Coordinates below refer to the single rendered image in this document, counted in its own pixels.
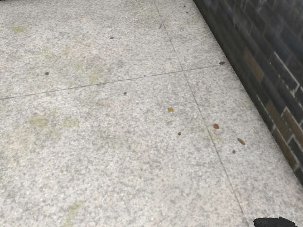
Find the right robot hand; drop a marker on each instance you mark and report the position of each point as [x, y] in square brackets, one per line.
[273, 222]

